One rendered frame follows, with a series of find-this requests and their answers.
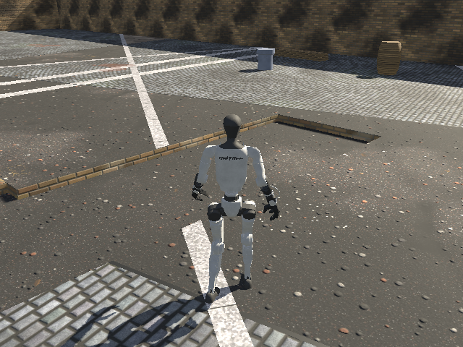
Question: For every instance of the left robot hand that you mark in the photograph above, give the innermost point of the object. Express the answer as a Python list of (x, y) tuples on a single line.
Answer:
[(201, 192)]

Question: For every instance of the robot left forearm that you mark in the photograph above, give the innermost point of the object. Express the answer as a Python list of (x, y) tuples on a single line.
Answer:
[(197, 186)]

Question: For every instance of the robot head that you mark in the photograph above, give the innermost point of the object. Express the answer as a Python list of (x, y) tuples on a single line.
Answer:
[(232, 125)]

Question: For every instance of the robot right upper arm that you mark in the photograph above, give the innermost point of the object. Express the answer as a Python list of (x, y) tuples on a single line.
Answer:
[(255, 154)]

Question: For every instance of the right robot hand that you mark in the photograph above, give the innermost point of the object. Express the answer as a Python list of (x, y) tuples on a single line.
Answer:
[(274, 209)]

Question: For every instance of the robot right forearm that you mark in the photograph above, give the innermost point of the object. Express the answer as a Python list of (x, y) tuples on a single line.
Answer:
[(268, 192)]

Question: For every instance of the robot left thigh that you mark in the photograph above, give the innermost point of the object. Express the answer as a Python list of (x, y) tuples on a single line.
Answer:
[(217, 226)]

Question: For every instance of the robot left upper arm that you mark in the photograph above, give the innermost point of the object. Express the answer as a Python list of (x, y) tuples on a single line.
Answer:
[(205, 162)]

